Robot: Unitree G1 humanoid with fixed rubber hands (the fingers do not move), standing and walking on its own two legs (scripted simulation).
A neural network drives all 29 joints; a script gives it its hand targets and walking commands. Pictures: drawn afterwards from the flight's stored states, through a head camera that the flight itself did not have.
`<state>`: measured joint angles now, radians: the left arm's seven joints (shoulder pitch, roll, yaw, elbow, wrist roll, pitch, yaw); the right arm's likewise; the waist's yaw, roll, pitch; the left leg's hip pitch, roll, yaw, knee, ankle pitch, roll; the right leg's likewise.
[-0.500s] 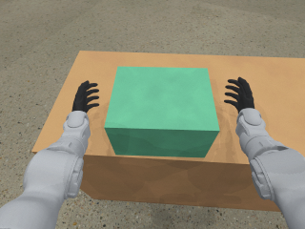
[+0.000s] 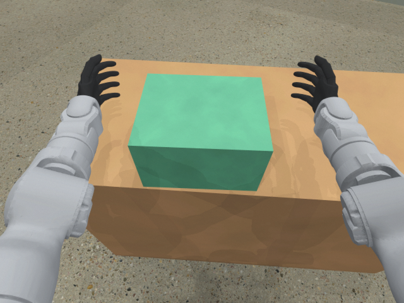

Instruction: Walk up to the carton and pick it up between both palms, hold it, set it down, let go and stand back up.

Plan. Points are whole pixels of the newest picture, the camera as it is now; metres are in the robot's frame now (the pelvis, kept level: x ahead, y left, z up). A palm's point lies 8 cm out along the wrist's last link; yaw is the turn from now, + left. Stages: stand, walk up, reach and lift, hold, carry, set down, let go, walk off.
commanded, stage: set down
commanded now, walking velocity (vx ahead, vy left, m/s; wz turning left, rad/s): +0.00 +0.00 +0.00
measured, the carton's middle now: (202, 132) +0.49 +0.02 +0.03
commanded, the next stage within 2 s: none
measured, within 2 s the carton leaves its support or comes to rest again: neither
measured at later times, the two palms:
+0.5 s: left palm (84, 105) +0.45 +0.23 +0.15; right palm (333, 111) +0.44 -0.22 +0.14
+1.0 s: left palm (70, 154) +0.37 +0.25 +0.11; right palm (335, 160) +0.36 -0.22 +0.11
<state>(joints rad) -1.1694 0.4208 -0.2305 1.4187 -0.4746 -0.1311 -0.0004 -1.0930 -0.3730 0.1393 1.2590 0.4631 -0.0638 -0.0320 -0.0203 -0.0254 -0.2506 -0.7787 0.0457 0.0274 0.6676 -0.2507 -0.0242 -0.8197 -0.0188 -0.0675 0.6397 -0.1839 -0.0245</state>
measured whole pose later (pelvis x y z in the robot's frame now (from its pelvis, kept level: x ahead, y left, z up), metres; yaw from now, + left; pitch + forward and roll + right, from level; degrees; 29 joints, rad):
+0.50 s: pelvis +0.03 +0.01 +0.03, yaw -1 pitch +6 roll -1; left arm -0.80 0.38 -0.03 0.96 -0.25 0.09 -0.05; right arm -0.78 -0.42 0.17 1.01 0.52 0.00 -0.04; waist 0.01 0.00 -0.07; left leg -0.31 0.05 0.05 0.41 -0.21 -0.02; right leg -0.33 0.00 -0.06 0.34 -0.11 -0.01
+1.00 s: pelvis +0.04 +0.01 +0.04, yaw +0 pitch -2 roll -1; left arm -0.31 0.31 0.09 0.47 -0.20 0.21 -0.04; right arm -0.28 -0.29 -0.02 0.54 0.34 0.06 -0.06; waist 0.00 -0.01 -0.01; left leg -0.10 0.05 0.04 0.36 -0.22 -0.02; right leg -0.12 0.00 -0.06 0.30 -0.14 -0.01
